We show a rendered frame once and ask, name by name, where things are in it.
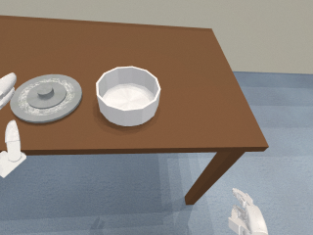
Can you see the knob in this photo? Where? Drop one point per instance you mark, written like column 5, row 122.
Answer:
column 45, row 90

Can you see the pot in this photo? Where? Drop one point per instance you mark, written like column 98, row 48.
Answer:
column 128, row 96

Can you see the table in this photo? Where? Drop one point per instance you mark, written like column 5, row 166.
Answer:
column 201, row 106

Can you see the right robot hand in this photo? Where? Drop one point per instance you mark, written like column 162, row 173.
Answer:
column 250, row 220

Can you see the lid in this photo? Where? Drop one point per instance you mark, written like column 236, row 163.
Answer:
column 27, row 105

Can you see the left robot hand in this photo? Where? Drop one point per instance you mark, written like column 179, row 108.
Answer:
column 13, row 157

